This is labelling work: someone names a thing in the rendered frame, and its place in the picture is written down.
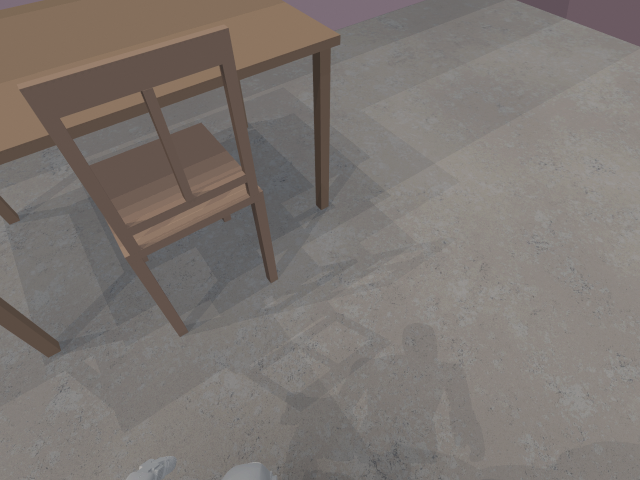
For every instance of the table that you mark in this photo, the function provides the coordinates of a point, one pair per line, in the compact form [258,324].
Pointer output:
[50,36]

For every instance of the robot left hand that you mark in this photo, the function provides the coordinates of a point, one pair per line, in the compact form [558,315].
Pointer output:
[154,469]

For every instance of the chair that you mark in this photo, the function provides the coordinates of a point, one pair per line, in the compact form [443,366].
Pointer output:
[160,192]

